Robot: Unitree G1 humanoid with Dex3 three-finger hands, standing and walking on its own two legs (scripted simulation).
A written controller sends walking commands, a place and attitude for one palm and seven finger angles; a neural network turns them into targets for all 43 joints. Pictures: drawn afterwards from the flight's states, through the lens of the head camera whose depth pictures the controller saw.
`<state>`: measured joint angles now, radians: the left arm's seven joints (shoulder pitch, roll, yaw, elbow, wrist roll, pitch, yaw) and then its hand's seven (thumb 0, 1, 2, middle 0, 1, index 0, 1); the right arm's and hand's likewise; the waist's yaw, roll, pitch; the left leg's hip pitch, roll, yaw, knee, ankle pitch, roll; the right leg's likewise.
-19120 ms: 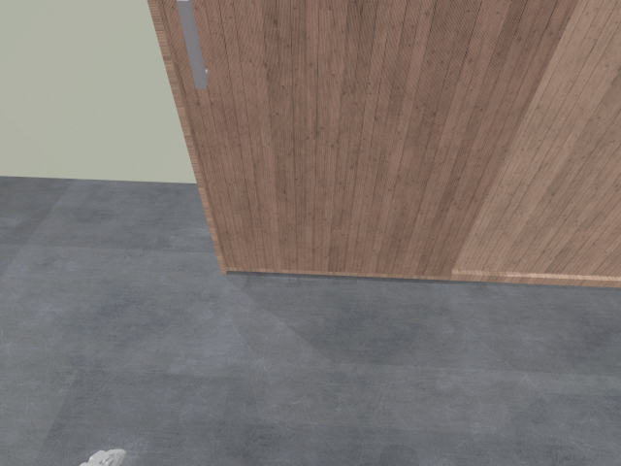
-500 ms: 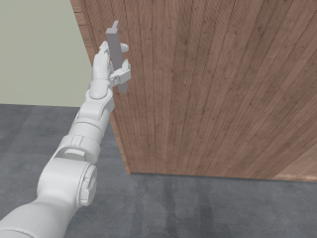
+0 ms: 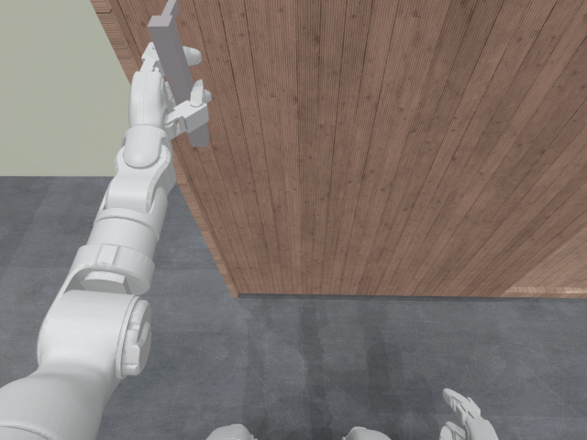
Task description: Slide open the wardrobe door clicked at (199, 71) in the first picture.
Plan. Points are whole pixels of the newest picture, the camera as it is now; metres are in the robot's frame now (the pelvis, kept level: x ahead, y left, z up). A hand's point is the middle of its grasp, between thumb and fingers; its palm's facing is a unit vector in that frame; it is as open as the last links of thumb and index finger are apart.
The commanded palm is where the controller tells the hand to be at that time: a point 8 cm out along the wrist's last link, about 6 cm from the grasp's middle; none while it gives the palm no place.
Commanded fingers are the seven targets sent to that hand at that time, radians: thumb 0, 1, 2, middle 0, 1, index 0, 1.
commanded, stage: step sideways, sliding the door along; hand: left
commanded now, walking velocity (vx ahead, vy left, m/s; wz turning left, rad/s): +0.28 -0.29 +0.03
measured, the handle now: (187, 80) +0.54 +0.18 +0.17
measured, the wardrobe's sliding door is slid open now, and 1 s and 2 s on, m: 0.00 0.11 0.38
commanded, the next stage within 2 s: none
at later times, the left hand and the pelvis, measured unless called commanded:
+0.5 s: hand (219, 104) +0.49 +0.12 +0.16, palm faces +0.32 -0.94 -0.12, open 6.4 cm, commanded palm +0.47 +0.09 +0.17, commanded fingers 0.00 0.90 0.90 -0.45 -1.40 -0.45 -1.40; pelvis +0.07 -0.10 +0.00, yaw +7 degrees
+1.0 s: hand (293, 101) +0.50 +0.03 +0.16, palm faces +0.48 -0.87 -0.12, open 6.9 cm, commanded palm +0.47 +0.00 +0.17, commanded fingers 0.00 0.90 0.90 -0.45 -1.40 -0.45 -1.40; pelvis +0.18 -0.22 -0.01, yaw +13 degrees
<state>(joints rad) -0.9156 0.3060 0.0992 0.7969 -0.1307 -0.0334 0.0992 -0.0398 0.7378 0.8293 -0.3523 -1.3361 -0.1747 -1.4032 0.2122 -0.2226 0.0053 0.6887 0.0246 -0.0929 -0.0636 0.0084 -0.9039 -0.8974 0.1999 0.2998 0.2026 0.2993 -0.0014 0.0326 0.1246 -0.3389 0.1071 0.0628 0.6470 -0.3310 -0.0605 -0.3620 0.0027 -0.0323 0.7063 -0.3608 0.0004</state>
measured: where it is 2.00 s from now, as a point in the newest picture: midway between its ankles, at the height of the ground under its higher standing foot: outside the picture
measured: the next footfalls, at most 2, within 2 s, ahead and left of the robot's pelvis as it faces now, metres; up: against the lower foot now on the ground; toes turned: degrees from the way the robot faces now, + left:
right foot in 0.52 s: +0.19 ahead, -0.23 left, +0.00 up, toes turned +5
left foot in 0.72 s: +0.11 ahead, +0.00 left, +0.00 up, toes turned +26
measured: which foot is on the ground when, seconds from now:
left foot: down 0.00-0.56, up 0.58-0.70, down 0.72-0.98, up 1.00-1.00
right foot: down 0.00-0.26, up 0.28-0.50, down 0.52-0.72, up 0.74-0.94, down 0.96-1.00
